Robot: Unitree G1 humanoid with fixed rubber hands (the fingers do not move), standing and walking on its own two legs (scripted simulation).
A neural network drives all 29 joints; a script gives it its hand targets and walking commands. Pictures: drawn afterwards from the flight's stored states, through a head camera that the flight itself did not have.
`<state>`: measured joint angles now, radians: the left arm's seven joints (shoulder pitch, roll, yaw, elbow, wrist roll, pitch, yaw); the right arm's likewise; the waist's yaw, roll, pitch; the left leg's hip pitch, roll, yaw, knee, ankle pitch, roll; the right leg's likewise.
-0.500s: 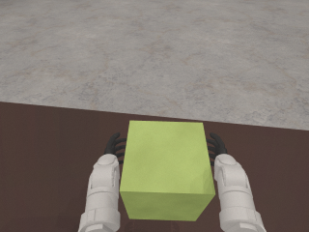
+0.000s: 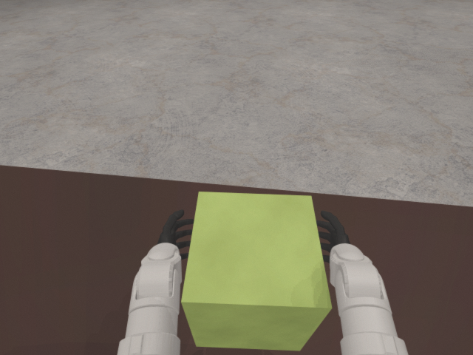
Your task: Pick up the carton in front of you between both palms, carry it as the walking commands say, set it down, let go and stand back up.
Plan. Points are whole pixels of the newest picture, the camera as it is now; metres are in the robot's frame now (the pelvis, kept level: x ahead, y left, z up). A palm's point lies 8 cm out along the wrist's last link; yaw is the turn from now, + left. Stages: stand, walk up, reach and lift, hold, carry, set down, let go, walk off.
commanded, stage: reach and lift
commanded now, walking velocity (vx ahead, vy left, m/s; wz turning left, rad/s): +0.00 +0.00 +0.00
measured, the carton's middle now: (251, 274) +0.29 +0.00 -0.04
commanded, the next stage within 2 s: hold in 0.10 s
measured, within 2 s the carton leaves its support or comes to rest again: neither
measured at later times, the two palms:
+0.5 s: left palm (165, 250) +0.28 +0.15 +0.06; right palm (342, 252) +0.28 -0.15 +0.05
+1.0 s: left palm (165, 245) +0.29 +0.15 +0.07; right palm (341, 247) +0.29 -0.15 +0.06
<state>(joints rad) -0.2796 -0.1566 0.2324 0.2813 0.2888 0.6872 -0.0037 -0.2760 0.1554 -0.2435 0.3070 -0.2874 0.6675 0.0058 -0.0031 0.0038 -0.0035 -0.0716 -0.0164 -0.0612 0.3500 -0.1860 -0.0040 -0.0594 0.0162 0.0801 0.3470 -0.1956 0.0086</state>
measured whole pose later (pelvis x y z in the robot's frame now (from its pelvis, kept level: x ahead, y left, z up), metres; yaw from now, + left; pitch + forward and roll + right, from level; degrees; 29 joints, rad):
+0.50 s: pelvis -0.01 +0.00 +0.00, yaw +0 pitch -8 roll +0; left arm -0.30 -0.16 0.24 0.24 0.30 0.78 -0.01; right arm -0.30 0.16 -0.26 0.27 -0.29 0.75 0.02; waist -0.01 0.00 0.01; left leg -0.03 -0.02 -0.06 0.36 -0.19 0.00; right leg -0.02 0.01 0.08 0.36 -0.20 0.01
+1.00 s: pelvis +0.00 +0.00 +0.00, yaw -1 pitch -4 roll +0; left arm -0.30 -0.16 0.23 0.21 0.28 0.78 0.00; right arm -0.29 0.16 -0.25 0.25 -0.28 0.76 0.01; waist 0.00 0.00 -0.07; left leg -0.13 -0.02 -0.05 0.44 -0.28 0.00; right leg -0.13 0.02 0.09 0.45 -0.31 0.01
